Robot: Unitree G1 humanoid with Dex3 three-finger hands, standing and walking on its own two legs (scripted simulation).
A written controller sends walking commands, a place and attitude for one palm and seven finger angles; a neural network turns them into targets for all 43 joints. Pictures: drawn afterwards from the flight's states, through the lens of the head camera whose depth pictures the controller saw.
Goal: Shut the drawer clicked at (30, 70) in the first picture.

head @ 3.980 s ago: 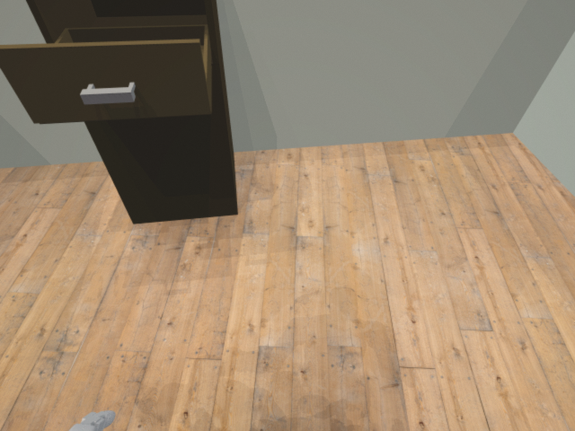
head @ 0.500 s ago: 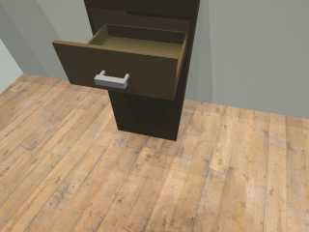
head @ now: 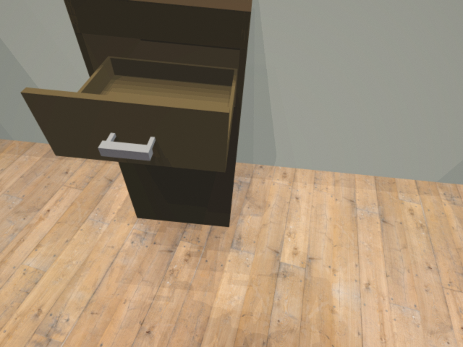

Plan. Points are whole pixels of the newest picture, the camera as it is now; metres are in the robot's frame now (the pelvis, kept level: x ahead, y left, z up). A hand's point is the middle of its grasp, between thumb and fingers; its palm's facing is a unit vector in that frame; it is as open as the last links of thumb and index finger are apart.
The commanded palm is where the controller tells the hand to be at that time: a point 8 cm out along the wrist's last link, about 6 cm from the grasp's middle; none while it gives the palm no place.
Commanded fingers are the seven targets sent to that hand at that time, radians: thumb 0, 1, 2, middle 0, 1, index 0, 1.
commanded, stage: take the last steps up to it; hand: left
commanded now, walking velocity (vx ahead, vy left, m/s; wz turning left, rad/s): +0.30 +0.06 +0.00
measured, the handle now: (129, 144) +0.51 +0.25 +0.05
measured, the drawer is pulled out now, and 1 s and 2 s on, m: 0.30 0.30 0.30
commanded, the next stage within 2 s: come to a stop and stand still in 0.48 s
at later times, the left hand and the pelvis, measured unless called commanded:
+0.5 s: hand (155, 340) +0.17 +0.15 -0.16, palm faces +0.10 -0.97 -0.24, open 7.1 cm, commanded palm none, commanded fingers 0.00 0.90 0.90 -0.20 -0.30 -0.20 -0.30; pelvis +0.14 -0.04 +0.00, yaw +2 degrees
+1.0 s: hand (133, 333) +0.19 +0.20 -0.19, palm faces +0.06 -0.97 -0.22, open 7.4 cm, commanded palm none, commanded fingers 0.00 0.90 0.90 -0.20 -0.30 -0.20 -0.30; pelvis +0.17 +0.01 +0.00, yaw -1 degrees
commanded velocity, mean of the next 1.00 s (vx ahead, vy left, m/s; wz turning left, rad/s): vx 0.05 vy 0.00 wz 0.01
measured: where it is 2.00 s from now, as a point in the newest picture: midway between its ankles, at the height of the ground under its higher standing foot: outside the picture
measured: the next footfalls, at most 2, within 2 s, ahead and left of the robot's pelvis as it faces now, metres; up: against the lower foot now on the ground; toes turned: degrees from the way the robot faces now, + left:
right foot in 0.28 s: +0.18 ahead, -0.14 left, +0.00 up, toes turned -9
left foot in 0.70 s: +0.30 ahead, +0.12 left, +0.00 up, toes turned +10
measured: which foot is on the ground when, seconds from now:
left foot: down 0.00-0.28, up 0.30-0.68, down 0.70-1.00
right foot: up 0.00-0.26, down 0.28-0.72, up 0.74-1.00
